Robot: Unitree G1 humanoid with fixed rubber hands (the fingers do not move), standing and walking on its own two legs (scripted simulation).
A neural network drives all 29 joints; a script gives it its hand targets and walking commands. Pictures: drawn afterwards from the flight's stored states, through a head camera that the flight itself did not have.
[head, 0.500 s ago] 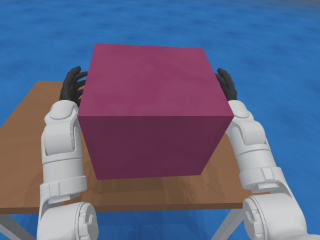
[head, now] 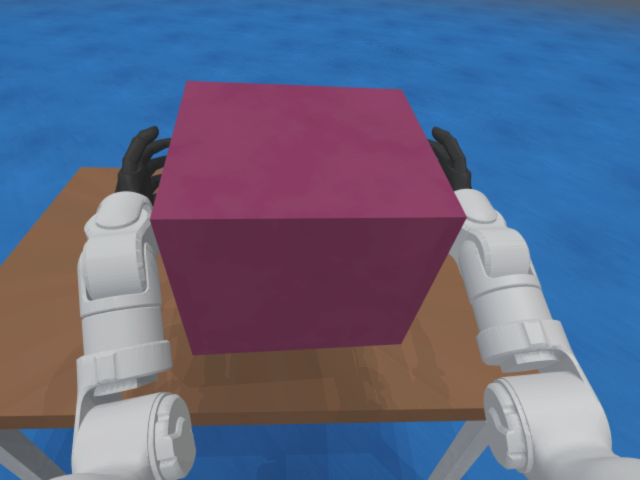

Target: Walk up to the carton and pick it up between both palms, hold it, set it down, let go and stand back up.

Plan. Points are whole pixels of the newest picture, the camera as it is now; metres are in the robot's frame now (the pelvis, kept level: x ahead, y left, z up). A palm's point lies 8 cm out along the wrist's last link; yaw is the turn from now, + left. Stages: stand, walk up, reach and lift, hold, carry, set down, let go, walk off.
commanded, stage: hold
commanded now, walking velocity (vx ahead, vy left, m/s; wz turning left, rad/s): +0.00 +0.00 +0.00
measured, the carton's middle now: (299, 219) +0.38 +0.01 +0.17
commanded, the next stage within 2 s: none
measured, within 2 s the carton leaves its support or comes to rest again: neither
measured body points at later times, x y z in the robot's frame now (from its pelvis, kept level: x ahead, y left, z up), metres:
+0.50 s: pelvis +0.00 +0.00 +0.00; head -0.06 +0.02 +0.45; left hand +0.37 +0.20 +0.22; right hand +0.38 -0.17 +0.22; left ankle +0.02 +0.11 -0.75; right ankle -0.01 -0.11 -0.75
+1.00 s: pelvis +0.00 +0.00 +0.00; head -0.05 +0.02 +0.45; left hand +0.37 +0.20 +0.22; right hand +0.38 -0.17 +0.22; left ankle +0.02 +0.11 -0.75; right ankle -0.01 -0.11 -0.75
